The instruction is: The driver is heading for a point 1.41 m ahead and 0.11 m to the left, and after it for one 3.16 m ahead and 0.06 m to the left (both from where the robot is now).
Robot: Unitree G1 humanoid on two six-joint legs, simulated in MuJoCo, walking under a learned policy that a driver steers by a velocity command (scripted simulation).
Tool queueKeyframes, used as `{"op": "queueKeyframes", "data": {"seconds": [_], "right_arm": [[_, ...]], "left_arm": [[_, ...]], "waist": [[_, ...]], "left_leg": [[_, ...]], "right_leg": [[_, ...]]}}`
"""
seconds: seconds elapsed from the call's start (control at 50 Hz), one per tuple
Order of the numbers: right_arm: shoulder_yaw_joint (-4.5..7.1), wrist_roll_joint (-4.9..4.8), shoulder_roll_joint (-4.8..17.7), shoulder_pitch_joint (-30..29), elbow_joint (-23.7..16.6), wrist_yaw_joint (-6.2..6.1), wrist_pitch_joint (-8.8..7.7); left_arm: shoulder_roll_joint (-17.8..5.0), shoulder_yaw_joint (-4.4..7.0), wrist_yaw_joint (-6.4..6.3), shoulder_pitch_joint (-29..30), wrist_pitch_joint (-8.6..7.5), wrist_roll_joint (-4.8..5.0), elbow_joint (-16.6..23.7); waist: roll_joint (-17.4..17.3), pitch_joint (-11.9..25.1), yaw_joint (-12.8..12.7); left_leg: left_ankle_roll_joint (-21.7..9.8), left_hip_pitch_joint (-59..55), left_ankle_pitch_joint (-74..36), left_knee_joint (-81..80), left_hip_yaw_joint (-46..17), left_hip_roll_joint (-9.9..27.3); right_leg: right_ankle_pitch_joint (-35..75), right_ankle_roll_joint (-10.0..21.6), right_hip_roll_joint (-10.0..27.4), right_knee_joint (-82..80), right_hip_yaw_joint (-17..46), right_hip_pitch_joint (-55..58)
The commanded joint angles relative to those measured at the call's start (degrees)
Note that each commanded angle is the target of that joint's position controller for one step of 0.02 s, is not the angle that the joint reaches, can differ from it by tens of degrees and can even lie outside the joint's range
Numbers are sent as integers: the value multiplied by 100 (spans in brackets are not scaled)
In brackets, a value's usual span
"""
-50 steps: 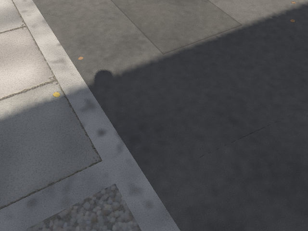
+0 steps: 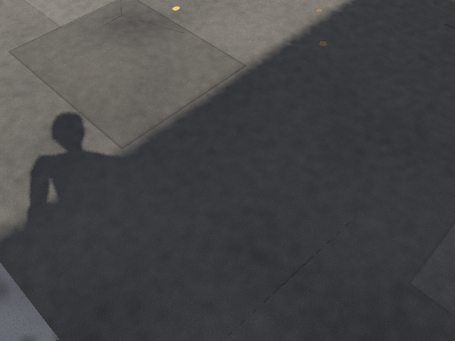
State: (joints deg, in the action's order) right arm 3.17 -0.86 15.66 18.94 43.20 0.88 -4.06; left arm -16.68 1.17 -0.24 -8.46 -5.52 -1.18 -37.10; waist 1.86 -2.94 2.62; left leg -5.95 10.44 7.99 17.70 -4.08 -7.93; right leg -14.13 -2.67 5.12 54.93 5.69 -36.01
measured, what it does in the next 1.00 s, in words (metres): walks ahead: right foot, then left foot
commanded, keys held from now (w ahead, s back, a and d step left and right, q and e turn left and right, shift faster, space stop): w+q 0.48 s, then w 0.04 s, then w+e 0.48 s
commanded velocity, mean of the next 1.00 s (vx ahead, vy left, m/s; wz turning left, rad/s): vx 0.50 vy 0.00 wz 0.21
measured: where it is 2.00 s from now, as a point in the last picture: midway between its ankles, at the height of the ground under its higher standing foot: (206, 162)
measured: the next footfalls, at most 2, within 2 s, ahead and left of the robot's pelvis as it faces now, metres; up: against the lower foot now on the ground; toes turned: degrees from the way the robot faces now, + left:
right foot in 0.22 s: +0.31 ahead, -0.15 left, +0.00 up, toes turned +12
left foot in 0.72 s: +0.50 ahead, +0.19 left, +0.00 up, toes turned +20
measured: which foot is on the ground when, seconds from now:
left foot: down 0.00-0.22, up 0.24-0.70, down 0.72-1.00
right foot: up 0.00-0.20, down 0.22-0.74, up 0.76-1.00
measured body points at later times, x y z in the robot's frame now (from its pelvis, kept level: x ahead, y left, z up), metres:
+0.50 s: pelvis +0.27 -0.05 +0.00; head +0.30 -0.05 +0.45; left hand +0.24 +0.24 -0.11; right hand +0.52 -0.26 -0.09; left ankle +0.32 +0.13 -0.67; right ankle +0.27 -0.16 -0.74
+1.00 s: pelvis +0.51 +0.08 +0.00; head +0.53 +0.09 +0.45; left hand +0.58 +0.39 -0.11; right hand +0.63 -0.18 -0.11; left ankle +0.46 +0.17 -0.74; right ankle +0.63 -0.06 -0.67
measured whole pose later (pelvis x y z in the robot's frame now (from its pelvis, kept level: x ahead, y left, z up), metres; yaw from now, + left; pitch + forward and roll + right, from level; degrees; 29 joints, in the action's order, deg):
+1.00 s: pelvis +0.51 +0.08 +0.00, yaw +11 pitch +0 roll +2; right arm 4.0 1.0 15.3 17.6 45.4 0.7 -5.4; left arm -18.3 4.0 0.0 -12.3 -1.6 1.6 -44.3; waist 3.0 -1.7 2.1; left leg -2.4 4.8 11.4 16.0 9.3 -1.6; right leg -8.4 -1.3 6.4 58.3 3.9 -38.1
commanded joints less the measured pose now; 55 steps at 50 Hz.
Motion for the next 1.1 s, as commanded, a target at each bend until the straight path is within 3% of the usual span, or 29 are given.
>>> {"op": "queueKeyframes", "data": {"seconds": [0.02,0.06,0.12,0.16,0.2,0.22,0.24,0.26,0.28,0.3,0.32,0.36,0.46,0.56,0.64,0.68,0.7,0.72,0.74,0.76,0.78,0.8,0.82,0.84,0.86,0.9,0.94,1.02,1.1], "right_arm": [[264,-59,1022,-330,-460,-111,-58],[278,-82,1078,-28,-370,-142,11],[273,-134,1044,181,-312,-170,92],[281,-103,1035,131,-334,-179,131],[198,-50,773,60,-395,-155,145],[51,59,356,133,-513,-123,121],[-51,-124,97,915,-700,-112,63],[63,-210,708,828,-557,-146,81],[153,-167,996,227,-617,-152,122],[163,-86,958,-70,-677,-161,153],[178,-34,890,-253,-749,-143,160],[166,-89,685,-240,-790,-80,216],[84,-29,418,-695,-990,-25,285],[-58,-10,178,-1563,-1172,116,136],[-42,-17,334,-2127,-1384,209,19],[67,-7,582,-1763,-1313,207,-27],[187,12,784,-1051,-1106,167,-36],[336,53,1105,-171,-860,84,-13],[452,192,1628,690,-748,-36,45],[391,220,1571,596,-797,-39,63],[269,155,1091,330,-780,-12,52],[195,87,866,69,-710,-2,27],[146,84,680,-267,-651,30,-15],[110,101,504,-514,-627,54,-79],[111,137,439,-678,-591,62,-133],[154,160,452,-795,-469,47,-244],[199,189,537,-789,-333,3,-292],[260,172,741,-654,-146,-97,-247],[343,72,987,-304,53,-140,-137]], "left_arm": [[-257,40,-15,246,-43,-16,409],[-254,38,22,646,-87,47,482],[-483,137,68,831,-129,148,557],[-656,237,85,676,-163,181,540],[-873,386,42,-168,-205,147,374],[-1197,479,-11,-1027,-205,57,317],[-1610,583,25,-1386,-105,0,107],[-1067,493,64,-1276,-81,78,172],[-744,405,45,-1056,-59,103,207],[-636,354,46,-790,-40,68,209],[-514,317,45,-625,-25,53,155],[-434,304,28,-524,-61,31,64],[-703,422,22,-641,-117,82,-243],[-878,428,41,-971,-40,181,-584],[-1106,458,79,-1344,99,336,-888],[-1252,482,52,-1315,164,346,-964],[-1252,462,36,-1226,187,355,-985],[-1065,380,20,-1234,159,298,-949],[-474,187,35,-1365,104,116,-716],[-272,111,44,-1804,20,242,-738],[-887,298,53,-1445,8,387,-738],[-878,318,58,-1088,18,432,-606],[-760,312,23,-925,49,362,-606],[-718,346,3,-957,121,288,-626],[-601,339,10,-1140,209,295,-698],[-372,312,10,-1195,332,307,-707],[-340,319,-6,-947,390,282,-584],[-214,253,121,-333,343,252,-359],[-172,191,274,437,337,239,-10]], "waist": [[-451,126,-100],[-515,214,113],[-654,316,120],[-794,368,-42],[-771,751,-518],[-84,1571,-834],[1826,2177,-472],[1208,1758,-598],[636,1063,-735],[258,697,-650],[257,409,-560],[514,250,-406],[238,98,-416],[50,-101,-688],[153,-256,-687],[322,45,-347],[300,496,102],[268,1134,509],[-764,2111,649],[-1694,2882,386],[-1065,2069,485],[-1011,1247,325],[-710,829,117],[-838,603,-75],[-885,505,-235],[-728,345,-376],[-589,139,-388],[-480,-63,-206],[-336,-313,87]], "left_leg": [[-856,795,-880,-651,-995,1163],[-701,819,-621,-497,-1062,1132],[-541,311,-92,-52,-1574,1330],[-416,2,1,352,-1926,1484],[-131,223,-167,1319,-1769,1163],[85,857,694,2959,-1270,793],[390,2750,2723,4702,-514,158],[482,3431,2443,5506,-626,632],[523,3571,1872,5711,-534,809],[574,3387,1448,5619,-395,987],[603,3295,1181,5376,-387,1126],[626,2941,921,5126,-262,1308],[747,3246,278,4165,-186,1415],[593,2689,-715,2417,186,1234],[398,2459,-275,1563,423,1087],[243,1650,-32,1202,517,861],[96,534,-303,915,646,704],[-66,-1031,-565,1103,425,958],[-532,-3039,-609,1269,-1387,2488],[-1164,-3521,112,438,-3499,3369],[-968,-2834,554,204,-2934,3133],[-774,-2107,541,64,-2017,2878],[-639,-1390,341,-169,-1493,2602],[-568,-887,35,-381,-1066,2422],[-535,-510,-152,-605,-730,2316],[-590,-169,-654,-892,-269,2325],[-579,-139,-959,-1028,142,2320],[-450,-354,-1115,-1103,888,2181],[-381,-895,-1155,-1049,1224,2392]], "right_leg": [[1147,-196,-203,-1268,-268,629],[1846,-238,-440,-1924,-290,1031],[1726,-157,-500,-2471,-41,1217],[1219,23,-488,-2644,17,1449],[952,389,-289,-2963,-3,2728],[544,789,736,-2903,946,4119],[-784,1707,1925,-3478,3599,5587],[-1922,1661,1926,-3756,4039,5297],[-1659,1423,1655,-3806,3075,4683],[-785,1298,1389,-3859,2287,4055],[-153,1264,1148,-3980,1741,3618],[442,1212,896,-4262,993,3124],[1492,1407,1006,-4585,74,3184],[1781,1330,826,-4676,-606,3186],[2301,1322,1069,-4440,-343,3731],[3445,1179,1065,-3872,-330,3886],[4114,1024,858,-3078,-529,3669],[3664,805,570,-1967,-685,2867],[998,465,-28,132,-906,1107],[-1985,298,-645,1520,-147,-12],[-1759,293,-330,1914,221,-503],[-1325,325,-80,1823,4,-703],[-882,305,112,1565,-65,-536],[-537,284,255,1342,-35,-281],[-282,249,323,1292,-5,53],[-36,176,342,1190,3,156],[350,114,350,855,88,-117],[1471,152,279,-514,-102,-184],[1552,336,208,-1414,-459,-289]]}}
